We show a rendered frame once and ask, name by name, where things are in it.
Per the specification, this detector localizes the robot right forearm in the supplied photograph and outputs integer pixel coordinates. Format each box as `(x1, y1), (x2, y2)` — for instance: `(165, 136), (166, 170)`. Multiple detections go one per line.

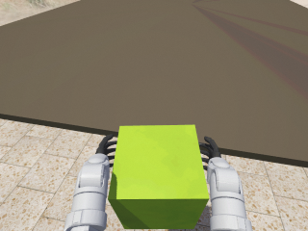
(206, 157), (253, 231)

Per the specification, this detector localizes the robot right hand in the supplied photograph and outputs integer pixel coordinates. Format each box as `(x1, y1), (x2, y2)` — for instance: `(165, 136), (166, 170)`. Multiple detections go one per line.
(198, 136), (221, 170)

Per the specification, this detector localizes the robot left forearm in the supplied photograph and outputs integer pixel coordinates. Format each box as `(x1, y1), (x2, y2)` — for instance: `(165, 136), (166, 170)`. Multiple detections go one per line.
(64, 153), (110, 231)

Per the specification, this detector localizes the carton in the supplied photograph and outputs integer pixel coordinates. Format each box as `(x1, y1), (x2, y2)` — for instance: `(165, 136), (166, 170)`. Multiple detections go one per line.
(108, 124), (210, 229)

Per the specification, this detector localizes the robot left hand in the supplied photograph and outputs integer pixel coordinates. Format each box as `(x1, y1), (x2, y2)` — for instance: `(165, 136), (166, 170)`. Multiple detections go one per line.
(95, 134), (117, 167)

